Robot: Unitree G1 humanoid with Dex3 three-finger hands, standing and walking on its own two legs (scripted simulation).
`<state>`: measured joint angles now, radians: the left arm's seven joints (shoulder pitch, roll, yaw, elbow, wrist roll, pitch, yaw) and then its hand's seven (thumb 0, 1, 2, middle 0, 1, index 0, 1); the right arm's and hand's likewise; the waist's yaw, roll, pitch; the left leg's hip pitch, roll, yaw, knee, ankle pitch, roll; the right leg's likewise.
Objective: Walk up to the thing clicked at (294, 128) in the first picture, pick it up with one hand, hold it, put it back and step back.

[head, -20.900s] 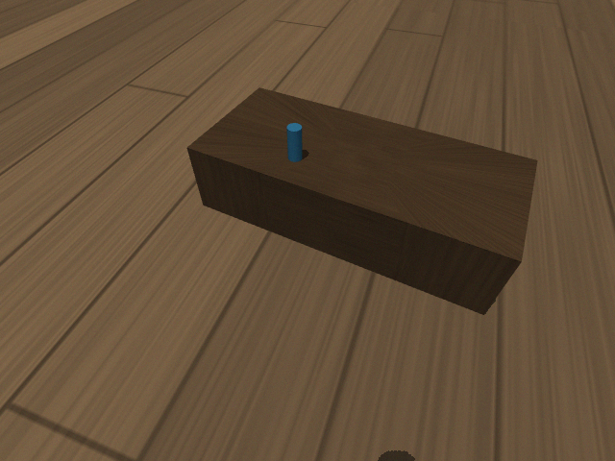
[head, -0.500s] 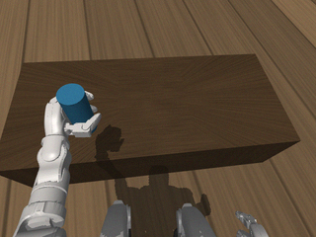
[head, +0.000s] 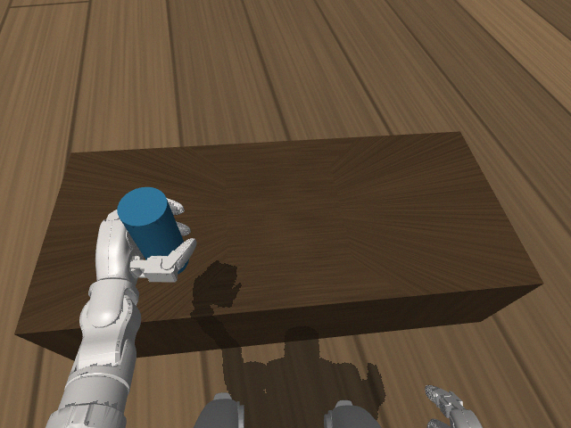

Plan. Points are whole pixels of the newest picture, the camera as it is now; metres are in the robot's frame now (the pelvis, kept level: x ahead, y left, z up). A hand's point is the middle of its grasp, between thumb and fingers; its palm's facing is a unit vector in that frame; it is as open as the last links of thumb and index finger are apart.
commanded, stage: lift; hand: left
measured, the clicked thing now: (158, 236) +0.37 +0.17 +0.05
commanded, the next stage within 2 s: hold in 0.38 s
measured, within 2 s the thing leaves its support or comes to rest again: neither
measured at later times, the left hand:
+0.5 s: hand (159, 237) +0.36 +0.17 +0.06, palm faces +0.08 -1.00 -0.01, open 7.7 cm
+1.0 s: hand (155, 237) +0.35 +0.17 +0.08, palm faces +0.08 -1.00 -0.01, open 7.7 cm
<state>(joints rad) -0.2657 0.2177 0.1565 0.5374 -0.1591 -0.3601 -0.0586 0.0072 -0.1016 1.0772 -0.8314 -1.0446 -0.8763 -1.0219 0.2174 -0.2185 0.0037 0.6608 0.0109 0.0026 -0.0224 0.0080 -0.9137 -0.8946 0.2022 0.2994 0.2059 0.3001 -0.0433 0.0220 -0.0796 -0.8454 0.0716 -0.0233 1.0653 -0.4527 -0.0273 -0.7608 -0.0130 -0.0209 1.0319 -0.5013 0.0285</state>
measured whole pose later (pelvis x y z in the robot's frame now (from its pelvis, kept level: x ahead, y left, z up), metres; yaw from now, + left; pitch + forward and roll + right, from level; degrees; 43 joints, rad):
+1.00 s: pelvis +0.01 +0.00 +0.03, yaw +0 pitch +7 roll -1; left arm -0.16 0.19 0.14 0.46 -0.17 -0.34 -0.07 0.01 -0.10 1.07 -0.83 -1.05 -0.87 -1.03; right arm 0.22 -0.22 -0.01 0.66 0.01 0.00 -0.02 0.01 -0.92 -0.90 0.20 0.30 0.21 0.30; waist -0.03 0.02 -0.03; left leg -0.59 0.06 0.00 0.87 -0.40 -0.03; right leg -0.51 -0.02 -0.01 0.84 -0.44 0.03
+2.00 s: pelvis +0.01 +0.00 +0.04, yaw +0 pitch +6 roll -1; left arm -0.16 0.18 0.14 0.48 -0.17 -0.37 -0.08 0.01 -0.09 1.07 -0.82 -1.06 -0.87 -1.03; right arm 0.22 -0.22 -0.01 0.67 0.01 -0.01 -0.02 0.01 -0.92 -0.90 0.20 0.30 0.21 0.30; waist -0.02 0.02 -0.02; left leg -0.55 0.06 0.00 0.83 -0.38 -0.02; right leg -0.48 -0.03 -0.01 0.80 -0.42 0.03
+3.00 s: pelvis +0.01 +0.00 +0.04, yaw +0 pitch +6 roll -1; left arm -0.16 0.18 0.15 0.50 -0.17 -0.37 -0.07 0.01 -0.10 1.07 -0.82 -1.06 -0.86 -1.04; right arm 0.22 -0.22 -0.01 0.67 0.01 0.00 -0.02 0.01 -0.92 -0.90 0.20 0.30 0.21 0.30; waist -0.02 0.01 -0.02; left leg -0.55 0.06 0.00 0.82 -0.37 -0.03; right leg -0.48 -0.02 -0.01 0.80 -0.42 0.03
